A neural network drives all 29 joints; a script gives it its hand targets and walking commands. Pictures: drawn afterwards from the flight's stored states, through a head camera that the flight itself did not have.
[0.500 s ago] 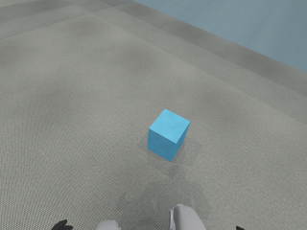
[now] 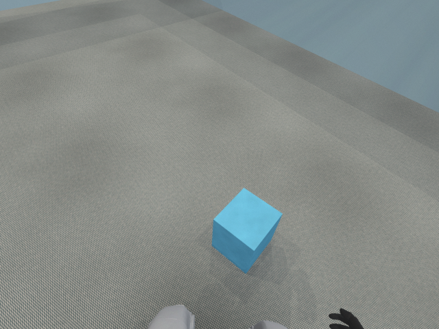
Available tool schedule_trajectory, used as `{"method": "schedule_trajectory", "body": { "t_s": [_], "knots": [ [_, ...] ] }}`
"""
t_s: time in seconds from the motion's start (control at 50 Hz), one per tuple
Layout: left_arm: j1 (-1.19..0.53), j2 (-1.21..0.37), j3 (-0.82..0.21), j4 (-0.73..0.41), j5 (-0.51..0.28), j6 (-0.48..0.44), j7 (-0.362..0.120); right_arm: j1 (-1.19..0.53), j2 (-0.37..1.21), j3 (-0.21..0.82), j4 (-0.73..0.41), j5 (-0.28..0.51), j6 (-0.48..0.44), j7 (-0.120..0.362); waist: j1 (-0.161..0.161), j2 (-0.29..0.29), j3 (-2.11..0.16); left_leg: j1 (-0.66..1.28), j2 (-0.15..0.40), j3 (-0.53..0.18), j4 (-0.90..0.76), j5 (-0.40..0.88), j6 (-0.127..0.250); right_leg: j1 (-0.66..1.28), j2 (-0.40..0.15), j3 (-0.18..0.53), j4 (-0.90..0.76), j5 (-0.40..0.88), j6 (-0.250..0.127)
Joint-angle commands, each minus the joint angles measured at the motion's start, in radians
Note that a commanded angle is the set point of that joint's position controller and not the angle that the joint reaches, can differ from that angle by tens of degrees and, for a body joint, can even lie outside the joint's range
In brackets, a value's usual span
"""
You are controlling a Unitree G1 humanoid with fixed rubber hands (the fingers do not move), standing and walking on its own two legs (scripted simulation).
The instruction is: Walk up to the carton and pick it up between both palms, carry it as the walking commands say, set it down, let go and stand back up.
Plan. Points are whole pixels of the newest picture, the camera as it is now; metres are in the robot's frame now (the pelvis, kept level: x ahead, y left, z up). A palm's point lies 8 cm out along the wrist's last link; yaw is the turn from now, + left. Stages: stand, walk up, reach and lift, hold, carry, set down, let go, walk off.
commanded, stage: walk up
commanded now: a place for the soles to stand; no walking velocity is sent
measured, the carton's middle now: (244, 230) +0.60 -0.09 -0.60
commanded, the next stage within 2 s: none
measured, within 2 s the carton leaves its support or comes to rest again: neither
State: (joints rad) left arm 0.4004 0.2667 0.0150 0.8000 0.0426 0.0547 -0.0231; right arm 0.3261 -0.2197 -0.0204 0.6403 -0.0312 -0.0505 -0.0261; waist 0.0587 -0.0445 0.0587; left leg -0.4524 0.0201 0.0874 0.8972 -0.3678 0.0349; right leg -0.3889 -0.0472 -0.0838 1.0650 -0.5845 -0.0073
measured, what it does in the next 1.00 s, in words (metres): walks ahead: right foot, then left foot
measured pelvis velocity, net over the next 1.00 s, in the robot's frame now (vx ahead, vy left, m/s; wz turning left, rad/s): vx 0.16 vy -0.14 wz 0.11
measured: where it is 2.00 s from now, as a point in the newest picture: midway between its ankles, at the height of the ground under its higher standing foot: outside the picture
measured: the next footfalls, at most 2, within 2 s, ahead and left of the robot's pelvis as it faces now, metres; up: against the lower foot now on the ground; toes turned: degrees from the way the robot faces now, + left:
right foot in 0.28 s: +0.24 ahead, -0.23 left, +0.00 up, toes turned -6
left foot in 0.64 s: +0.28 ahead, -0.01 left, +0.00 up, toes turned +5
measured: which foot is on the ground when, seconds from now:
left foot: down 0.00-0.28, up 0.30-0.62, down 0.64-1.00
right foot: up 0.00-0.26, down 0.28-1.00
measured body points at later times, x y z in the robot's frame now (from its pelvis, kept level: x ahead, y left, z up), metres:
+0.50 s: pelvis +0.14 -0.13 +0.02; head +0.18 -0.16 +0.46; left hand +0.26 +0.11 -0.09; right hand +0.25 -0.39 -0.12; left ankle +0.15 -0.01 -0.63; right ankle +0.20 -0.22 -0.69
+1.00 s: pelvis +0.16 -0.14 +0.03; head +0.19 -0.13 +0.48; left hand +0.24 +0.12 -0.10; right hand +0.30 -0.38 -0.10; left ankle +0.24 -0.02 -0.69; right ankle +0.20 -0.22 -0.69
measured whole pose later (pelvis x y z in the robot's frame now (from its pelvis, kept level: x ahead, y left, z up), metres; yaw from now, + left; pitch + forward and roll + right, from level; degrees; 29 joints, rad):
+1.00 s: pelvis +0.16 -0.14 +0.03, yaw +7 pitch -4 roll -1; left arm 0.20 0.25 -0.01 0.79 0.01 0.02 0.01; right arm 0.14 -0.24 0.00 0.87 0.00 0.03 0.01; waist 0.00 0.02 0.14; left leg -0.37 0.00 -0.03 0.64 -0.20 0.01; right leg -0.25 -0.05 -0.24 0.64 -0.32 -0.05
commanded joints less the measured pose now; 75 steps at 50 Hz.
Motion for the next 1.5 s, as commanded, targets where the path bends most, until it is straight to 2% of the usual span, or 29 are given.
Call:
{"method": "schedule_trajectory", "body": {
  "t_s": [0.0,0.06,0.12,0.14,0.2,0.22,0.24,0.26,0.28,0.3,0.34,0.4,0.42,0.46,0.5,0.56,0.6,0.64,0.66,0.7,0.78,0.8,0.96,1.08,1.2,1.24,1.28,1.4,1.48],
  "knots": [
    [-0.114,0.131,0.046,-0.159,-0.001,-0.038,-0.021,0.121,-0.177,-0.053,-0.022,-0.016,-0.033,-0.065,-0.121,0.206,0.013,0.400,0.383,-0.626,-0.540,-0.006,0.210,-0.479,-0.064,0.163,0.133,0.060,0.040],
    [-0.167,0.094,0.049,-0.177,-0.001,-0.042,-0.026,0.017,-0.158,-0.041,-0.033,-0.019,-0.046,-0.049,-0.095,0.256,0.064,0.247,0.380,-0.465,-0.572,-0.026,0.231,-0.374,-0.084,0.165,0.029,0.073,0.056],
    [-0.165,0.068,0.036,-0.168,-0.015,-0.043,-0.031,0.007,-0.160,-0.040,-0.013,-0.034,-0.023,-0.027,-0.087,0.313,0.082,0.135,0.264,-0.267,-0.533,0.056,0.162,-0.200,-0.057,0.078,-0.118,0.177,0.039],
    [-0.157,0.039,0.032,-0.159,0.008,-0.045,-0.042,0.014,-0.168,-0.035,-0.006,-0.024,-0.014,-0.025,-0.085,0.255,0.079,0.099,0.284,-0.244,-0.524,0.051,0.163,-0.126,-0.041,0.024,-0.151,0.237,0.029],
    [0.005,0.041,0.041,-0.119,0.004,-0.058,-0.043,-0.100,-0.214,-0.042,-0.021,-0.022,-0.003,-0.014,0.056,0.199,-0.016,-0.101,0.218,-0.128,-0.338,-0.078,0.113,0.246,0.020,-0.025,-0.350,0.354,0.003],
    [0.052,0.111,0.057,-0.111,-0.004,-0.071,-0.025,-0.023,-0.159,-0.021,-0.016,-0.015,0.003,-0.005,0.068,0.019,-0.014,-0.244,0.112,-0.045,-0.150,-0.123,0.054,0.436,-0.014,0.098,-0.467,0.342,0.010],
    [0.088,0.220,0.088,-0.120,-0.009,-0.073,-0.008,0.020,-0.091,-0.004,-0.040,-0.002,0.005,-0.001,0.084,-0.329,-0.057,-0.274,0.021,0.041,0.155,-0.196,0.002,0.405,-0.245,0.501,-0.688,0.146,-0.095],
    [0.042,0.269,0.095,-0.146,-0.031,-0.058,0.007,-0.008,-0.092,-0.007,-0.066,0.011,0.022,-0.008,0.072,-0.245,-0.117,-0.229,-0.044,-0.078,0.311,-0.328,-0.017,0.314,-0.367,0.778,-0.810,-0.016,-0.230],
    [-0.009,0.214,0.077,-0.154,-0.028,-0.057,0.021,-0.045,-0.104,-0.009,-0.051,0.021,0.036,-0.009,0.064,-0.113,-0.039,-0.229,0.016,-0.101,0.416,-0.265,-0.033,0.241,-0.365,0.677,-0.802,-0.039,-0.284],
    [-0.063,0.174,0.079,-0.169,-0.035,-0.053,0.026,-0.004,-0.132,-0.018,-0.040,0.011,0.042,-0.011,0.036,-0.076,-0.074,-0.253,0.013,-0.127,0.405,-0.254,-0.021,0.287,-0.314,0.644,-0.756,0.031,-0.230],
    [-0.046,0.137,0.050,-0.154,-0.020,-0.065,0.045,-0.019,-0.103,-0.014,-0.023,-0.010,0.038,-0.001,0.021,-0.184,-0.031,-0.264,0.028,-0.130,0.384,-0.221,-0.023,0.247,-0.331,0.575,-0.720,0.304,-0.240],
    [-0.056,0.124,0.031,-0.141,-0.005,-0.087,0.057,-0.015,-0.096,-0.014,0.002,-0.007,0.036,0.011,0.007,-0.085,-0.062,-0.222,0.045,-0.132,0.294,-0.210,-0.030,0.248,-0.341,0.448,-0.646,0.693,-0.254],
    [-0.066,0.100,0.014,-0.143,0.000,-0.093,0.057,-0.039,-0.079,-0.005,-0.005,0.014,0.036,0.008,-0.004,-0.167,-0.054,-0.208,0.037,-0.121,0.220,-0.249,-0.049,0.237,-0.317,0.367,-0.621,0.828,-0.267],
    [-0.095,0.094,0.006,-0.145,-0.008,-0.107,0.063,-0.004,-0.071,-0.018,0.037,0.015,0.043,0.016,-0.013,-0.156,-0.124,-0.146,0.058,-0.135,0.104,-0.168,-0.041,0.310,-0.318,0.351,-0.551,1.050,-0.250],
    [-0.185,0.105,-0.003,-0.132,-0.021,-0.094,0.062,0.021,-0.050,-0.008,0.038,0.021,0.038,0.020,-0.064,-0.113,-0.134,0.055,0.031,-0.094,-0.088,0.003,-0.032,0.177,-0.276,0.233,-0.522,1.131,-0.181],
    [-0.209,0.108,-0.018,-0.137,-0.054,-0.071,0.041,0.014,-0.095,-0.017,0.071,0.032,0.041,0.012,-0.097,-0.097,-0.189,0.324,0.029,-0.078,-0.284,0.410,-0.006,0.056,-0.212,0.129,-0.475,0.931,-0.090],
    [-0.156,0.112,-0.005,-0.133,-0.047,-0.060,0.045,-0.103,-0.181,-0.035,0.054,0.026,0.056,0.005,-0.059,0.110,-0.223,0.368,0.138,-0.250,-0.257,0.636,0.067,0.026,-0.153,0.117,-0.391,0.646,-0.001],
    [-0.094,0.077,-0.005,-0.106,-0.057,-0.040,0.047,-0.168,-0.207,-0.032,0.028,0.037,0.072,0.017,-0.063,0.101,-0.198,0.191,0.209,-0.307,-0.324,0.360,0.144,0.136,-0.063,0.090,-0.477,0.360,0.012],
    [-0.105,0.080,-0.014,-0.116,-0.047,-0.043,0.051,-0.191,-0.179,-0.022,0.050,0.036,0.080,0.020,-0.035,0.093,-0.116,0.116,0.128,-0.248,-0.322,0.185,0.096,0.146,-0.108,0.130,-0.597,0.353,0.018],
    [-0.176,0.148,0.002,-0.115,-0.036,-0.046,0.046,-0.204,-0.088,0.004,0.059,0.040,0.095,0.025,-0.083,-0.013,-0.016,0.123,0.028,-0.143,-0.275,0.081,0.001,0.049,-0.214,0.200,-0.723,0.294,-0.007],
    [-0.171,0.149,0.014,-0.106,-0.031,-0.052,0.043,-0.230,-0.132,0.002,0.115,0.030,0.088,0.027,-0.062,0.008,-0.001,0.182,0.026,-0.148,-0.277,0.082,-0.010,-0.003,-0.215,0.166,-0.800,0.007,-0.046],
    [-0.160,0.133,0.006,-0.099,-0.039,-0.054,0.046,-0.226,-0.142,-0.005,0.118,0.033,0.076,0.032,-0.063,0.045,0.054,0.160,0.033,-0.183,-0.292,0.166,-0.014,0.004,-0.227,0.171,-0.777,0.222,-0.002],
    [-0.221,0.152,0.017,-0.083,-0.034,-0.043,0.034,-0.220,-0.145,0.001,0.162,0.041,0.062,0.035,-0.055,0.018,-0.045,0.125,0.026,-0.182,-0.314,0.121,0.018,0.074,-0.187,0.093,-0.734,-0.008,-0.076],
    [-0.180,0.100,0.009,-0.052,-0.043,-0.030,0.035,-0.217,-0.188,-0.019,0.154,0.031,0.051,0.025,-0.025,0.176,-0.062,-0.013,0.107,-0.381,-0.463,0.159,0.063,0.205,-0.068,0.002,-0.529,0.156,-0.059],
    [-0.170,0.098,0.003,-0.023,-0.033,-0.036,0.039,-0.201,-0.198,-0.032,0.171,0.040,0.065,0.022,-0.046,0.131,-0.080,0.004,0.120,-0.407,-0.505,0.051,0.071,0.196,-0.046,0.000,-0.538,0.180,-0.054],
    [-0.195,0.107,-0.001,-0.026,-0.039,-0.039,0.036,-0.185,-0.211,-0.043,0.171,0.044,0.062,0.022,-0.061,0.169,-0.057,0.051,0.086,-0.365,-0.465,0.086,0.061,0.115,-0.085,0.011,-0.575,0.164,-0.050],
    [-0.181,0.127,0.013,-0.025,-0.043,-0.047,0.042,-0.167,-0.177,-0.036,0.178,0.037,0.067,0.028,-0.068,0.112,-0.117,0.038,0.094,-0.400,-0.495,0.031,0.053,0.195,-0.076,0.033,-0.566,0.154,-0.055],
    [-0.212,0.172,0.018,-0.025,-0.030,-0.041,0.046,-0.163,-0.123,-0.014,0.177,0.028,0.061,0.033,-0.075,0.004,-0.054,0.096,-0.013,-0.216,-0.275,0.161,0.011,0.073,-0.224,0.111,-0.710,0.118,-0.122],
    [-0.200,0.134,0.012,-0.004,-0.035,-0.031,0.037,-0.145,-0.189,-0.032,0.165,0.025,0.053,0.027,-0.078,0.086,-0.052,0.102,0.042,-0.319,-0.390,0.064,0.030,0.059,-0.170,0.041,-0.651,0.056,-0.097]
  ]
}}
